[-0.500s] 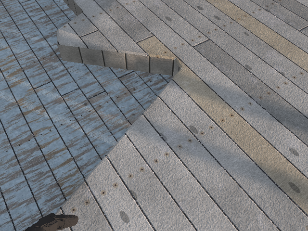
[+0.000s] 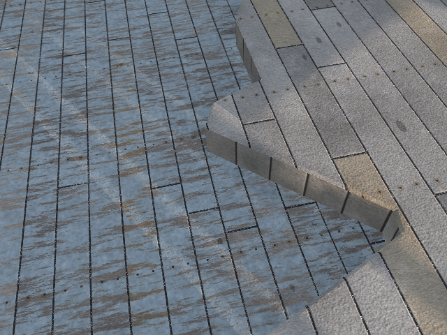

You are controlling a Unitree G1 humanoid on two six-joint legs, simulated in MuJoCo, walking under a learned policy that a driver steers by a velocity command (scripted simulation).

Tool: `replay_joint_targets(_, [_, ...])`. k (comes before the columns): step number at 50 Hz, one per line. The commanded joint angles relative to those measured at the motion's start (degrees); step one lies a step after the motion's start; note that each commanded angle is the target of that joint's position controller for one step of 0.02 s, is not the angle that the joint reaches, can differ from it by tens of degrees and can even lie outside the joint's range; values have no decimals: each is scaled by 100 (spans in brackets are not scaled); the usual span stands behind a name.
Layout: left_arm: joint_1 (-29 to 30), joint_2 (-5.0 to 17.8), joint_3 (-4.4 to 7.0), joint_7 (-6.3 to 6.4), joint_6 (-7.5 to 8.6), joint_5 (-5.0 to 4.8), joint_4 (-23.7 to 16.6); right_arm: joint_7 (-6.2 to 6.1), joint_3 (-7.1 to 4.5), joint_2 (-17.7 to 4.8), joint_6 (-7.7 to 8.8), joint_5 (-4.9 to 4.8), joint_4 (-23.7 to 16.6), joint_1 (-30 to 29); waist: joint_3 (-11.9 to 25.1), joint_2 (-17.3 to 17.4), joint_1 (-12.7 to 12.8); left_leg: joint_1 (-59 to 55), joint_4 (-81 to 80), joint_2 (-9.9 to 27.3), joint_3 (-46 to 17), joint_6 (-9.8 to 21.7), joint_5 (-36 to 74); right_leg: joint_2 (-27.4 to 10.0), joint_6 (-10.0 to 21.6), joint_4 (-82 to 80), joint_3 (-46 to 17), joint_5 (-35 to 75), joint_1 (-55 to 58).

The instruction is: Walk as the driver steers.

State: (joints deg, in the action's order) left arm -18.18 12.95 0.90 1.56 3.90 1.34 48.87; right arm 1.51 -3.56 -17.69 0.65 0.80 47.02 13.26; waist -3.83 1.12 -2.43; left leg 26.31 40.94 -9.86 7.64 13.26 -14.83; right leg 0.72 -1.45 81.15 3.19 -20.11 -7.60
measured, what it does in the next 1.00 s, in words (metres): goes down, turning left: right foot, then left foot 0.15 m lower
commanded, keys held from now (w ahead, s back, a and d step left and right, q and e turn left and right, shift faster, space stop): w+q+shift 0.52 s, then w+shift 0.34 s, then w+e+shift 0.06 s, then e+shift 0.08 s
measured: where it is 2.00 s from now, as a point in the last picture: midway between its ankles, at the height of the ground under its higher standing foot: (151, 166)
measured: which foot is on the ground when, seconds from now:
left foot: down 0.00-0.34, up 0.36-0.68, down 0.70-1.00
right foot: up 0.00-0.30, down 0.32-0.66, up 0.68-1.00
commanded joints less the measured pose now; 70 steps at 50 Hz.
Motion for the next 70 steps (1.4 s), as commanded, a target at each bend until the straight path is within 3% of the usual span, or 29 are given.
replay_joint_targets(1, [739,861,87,-45,385,36,-1130,-159,-330,-867,40,55,121,1202,415,-925,8,-3330,-2754,2189,-4641,1111,47,-347,144,347,-931,-71,-3968])
replay_joint_targets(4, [731,694,4,-86,-35,305,-1101,-156,-147,-556,331,-72,44,799,-10,-950,539,-1331,-2884,1360,-3436,703,296,-700,-70,-823,-846,-119,-2991])
replay_joint_targets(7, [1879,658,-86,-133,-88,166,-1658,-138,-196,-826,500,-120,24,918,-440,-404,278,-90,-3254,947,-3032,611,959,-710,-264,-3059,-496,1173,-2182])
replay_joint_targets(12, [1688,701,-10,-285,-28,65,-1598,-18,-292,-984,406,-75,-3,1229,471,262,-124,-946,-2469,965,-2797,105,3108,-213,48,-3452,-269,3378,-919])
replay_joint_targets(14, [984,1089,164,-244,101,122,-1384,-176,-364,-1022,367,-111,-173,779,817,288,335,-1834,-985,898,-2846,-286,3790,-352,302,-3996,-1171,3125,-798])
replay_joint_targets(16, [-1320,1578,428,-65,164,56,-771,-136,-439,-1293,404,-12,-581,-738,1611,310,1858,-934,1527,821,-2968,-501,4651,-195,286,-4050,-961,2360,1642])
replay_joint_targets(17, [-2365,1610,510,10,270,11,-343,-123,-411,-1080,429,75,-757,-1325,1536,-157,2489,-109,3633,420,-2535,-629,2647,-398,247,-5063,-968,3100,2518])
replay_joint_targets(18, [-946,1751,466,-42,462,201,-615,-118,-108,83,345,-212,-901,419,1798,-3052,683,2730,4795,-247,-1971,-938,-1737,-2426,804,-5698,-4062,310,3989])
replay_joint_targets(19, [-22,991,348,-149,409,228,-1005,-263,23,-121,207,-2,-683,191,914,-1653,599,2830,4451,725,-1673,-917,-1503,-2318,610,-6163,-3851,-250,2694])
replay_joint_targets(20, [330,1200,434,-110,458,111,-1025,-188,-39,-467,101,167,-615,123,678,-1516,367,2752,3787,895,-1716,-895,-983,-2573,880,-6612,-4262,-1187,1783])
replay_joint_targets(21, [605,1121,458,-89,454,51,-960,-53,-163,-874,8,287,-697,-541,6,-157,398,2133,3067,1323,-1599,-980,-797,-2191,875,-6986,-3587,-973,481])
replay_joint_targets(24, [790,1209,471,2,668,58,-475,495,-205,-747,-199,320,-1121,-567,-33,-873,-102,802,2272,1489,-1002,-896,837,-1667,803,-6860,-1606,-228,-574])
replay_joint_targets(27, [963,661,353,17,851,-37,-206,583,-99,-406,-34,145,-803,-81,272,-446,-425,-1638,238,1027,-389,-886,4878,-658,93,-6112,408,-682,-1924])
replay_joint_targets(32, [213,1037,374,42,471,1,168,337,-41,-646,-21,434,-266,334,-224,256,-412,-2193,-1335,987,-234,-607,3808,-892,418,-3363,696,1324,-1123])
replay_joint_targets(34, [669,1257,437,-10,151,-74,123,161,-182,-877,61,342,300,1761,297,1040,-1280,-3858,-2755,1337,-941,113,4226,-2,498,722,904,-749,-1924])
replay_joint_targets(36, [-122,699,210,-93,170,-21,-413,102,-171,-1531,252,186,347,2136,844,1676,-355,-5424,-279,2276,-1793,-184,6346,-241,931,1336,-442,-1700,-4150])
replay_joint_targets(38, [371,1085,226,-75,169,265,-349,-91,-180,-1157,247,53,205,1708,559,-30,-274,-4707,-1256,2475,-2915,215,3795,-734,676,67,-448,-258,-4860])
replay_joint_targets(40, [625,1145,188,-173,5,467,-502,-329,-225,-1375,324,147,-1,786,350,65,184,-2643,-2139,3553,-5289,1159,999,-1216,21,-264,-1035,-288,-4414])
replay_joint_targets(42, [1347,1149,214,-268,-73,309,-670,-297,-99,-950,457,162,237,998,-443,-746,179,-1703,-2225,3143,-4637,1042,1302,-1320,-197,-1057,-1027,-72,-4534])
replay_joint_targets(46, [1660,607,24,-463,-95,-39,-763,-188,-81,-806,635,-14,400,754,-417,31,169,-805,-3626,1636,-1955,160,1829,-839,427,-3407,21,1886,-2088])
replay_joint_targets(48, [1527,671,88,-401,-18,-64,-668,-88,-40,-670,710,-116,658,1045,-751,-361,181,-1111,-3019,1603,-1335,-124,4723,-408,763,-4009,451,2006,-1291])
replay_joint_targets(51, [-1094,841,299,-353,57,33,188,-196,-80,-848,603,-15,763,868,863,-127,1458,-1895,194,1466,-568,-670,6092,286,1000,-4743,451,2640,1004])
replay_joint_targets(52, [-1857,1220,434,-341,20,60,394,-230,-54,-642,604,-25,658,581,1227,-522,1774,-1179,2682,731,-183,-968,2815,-360,1300,-4887,-361,3520,1821])
replay_joint_targets(53, [-1143,1504,367,-400,155,-175,17,-80,245,343,667,-79,340,1341,2289,-2670,735,897,4895,38,-1193,-1486,-1672,-2003,2525,-5246,-4013,4784,3546])
replay_joint_targets(54, [-504,1302,420,-396,137,-170,-318,-72,169,-365,712,-131,249,1026,2741,-1475,1013,975,4934,301,-1702,-1368,-1474,-1998,2449,-5730,-4350,4158,3450])
replay_joint_targets(55, [32,1251,427,-388,154,-184,-502,-109,118,-485,708,-255,38,546,1855,-790,779,1180,4355,610,-1673,-1354,-1222,-1789,2209,-5813,-3671,3918,2572])
replay_joint_targets(57, [591,1095,404,-397,152,-285,-599,-228,50,-493,614,-73,-144,-124,576,339,403,1019,3473,878,-1310,-1398,-941,-1242,1884,-6206,-2743,4583,710])
replay_joint_targets(63, [605,1483,577,-70,-120,-288,-801,-355,91,-220,396,-50,-558,-490,891,-263,103,21,392,568,-1105,-1846,303,-380,1415,-5959,-1733,5779,-768])
replay_joint_targets(70, [541,1279,648,243,-563,-290,-1094,-183,10,-506,416,-73,-1080,-1509,931,-802,344,-354,-1392,453,-1684,-1731,1561,-88,643,-5414,-2842,3022,-531])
